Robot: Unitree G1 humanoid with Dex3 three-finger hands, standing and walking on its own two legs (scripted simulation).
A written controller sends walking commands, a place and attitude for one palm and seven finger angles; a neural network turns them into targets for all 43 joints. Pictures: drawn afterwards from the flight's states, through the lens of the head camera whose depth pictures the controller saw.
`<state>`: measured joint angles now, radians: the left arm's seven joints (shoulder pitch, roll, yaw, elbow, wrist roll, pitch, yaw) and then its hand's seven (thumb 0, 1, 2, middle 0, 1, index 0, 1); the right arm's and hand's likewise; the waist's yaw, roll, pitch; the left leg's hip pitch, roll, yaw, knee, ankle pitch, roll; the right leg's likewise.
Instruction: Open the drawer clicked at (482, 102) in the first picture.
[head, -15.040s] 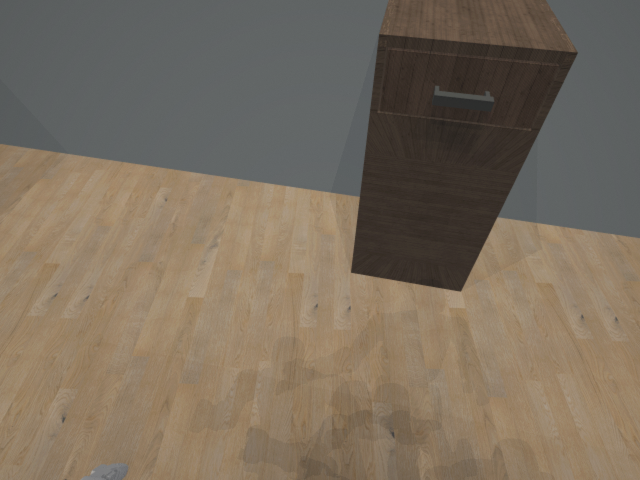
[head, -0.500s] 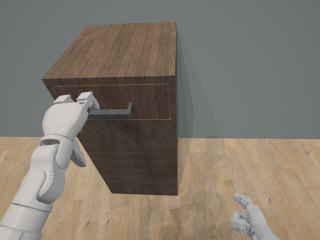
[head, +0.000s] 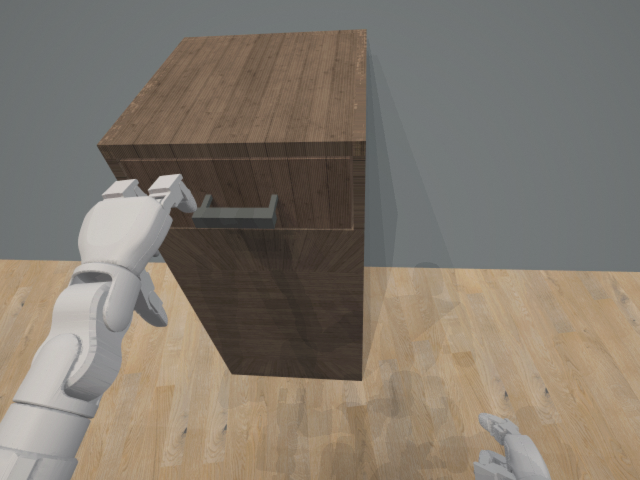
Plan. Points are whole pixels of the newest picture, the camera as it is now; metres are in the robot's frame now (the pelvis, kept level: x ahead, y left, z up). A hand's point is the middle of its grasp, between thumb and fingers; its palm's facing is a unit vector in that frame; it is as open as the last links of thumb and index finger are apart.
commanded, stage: move the hooked fingers above the handle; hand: left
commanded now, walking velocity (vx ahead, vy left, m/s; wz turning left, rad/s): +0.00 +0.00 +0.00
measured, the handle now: (237, 208) +0.51 +0.23 +0.03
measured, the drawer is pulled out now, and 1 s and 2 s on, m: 0.00 0.00 0.00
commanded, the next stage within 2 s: none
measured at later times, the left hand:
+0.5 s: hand (184, 238) +0.36 +0.23 +0.12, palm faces +0.03 -0.06 -1.00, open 13.8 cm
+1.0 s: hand (204, 221) +0.41 +0.23 +0.10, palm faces +0.01 -0.05 -1.00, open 13.8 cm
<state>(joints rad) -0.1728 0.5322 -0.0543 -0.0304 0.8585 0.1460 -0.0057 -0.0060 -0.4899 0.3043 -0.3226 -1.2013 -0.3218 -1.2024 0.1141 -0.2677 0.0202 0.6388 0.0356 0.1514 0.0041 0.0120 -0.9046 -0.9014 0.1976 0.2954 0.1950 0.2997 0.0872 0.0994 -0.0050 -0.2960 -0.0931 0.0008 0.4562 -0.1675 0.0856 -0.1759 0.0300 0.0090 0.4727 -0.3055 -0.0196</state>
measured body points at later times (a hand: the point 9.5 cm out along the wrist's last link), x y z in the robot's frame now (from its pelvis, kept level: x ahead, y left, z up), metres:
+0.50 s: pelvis +0.00 -0.01 +0.00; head +0.02 -0.04 +0.45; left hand +0.36 +0.23 +0.17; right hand +0.17 -0.25 -0.12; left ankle +0.04 +0.06 -0.74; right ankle -0.03 -0.11 -0.74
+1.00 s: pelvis +0.02 -0.02 -0.01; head +0.05 -0.04 +0.44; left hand +0.41 +0.23 +0.15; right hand +0.16 -0.27 -0.13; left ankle +0.04 +0.06 -0.74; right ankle -0.03 -0.11 -0.74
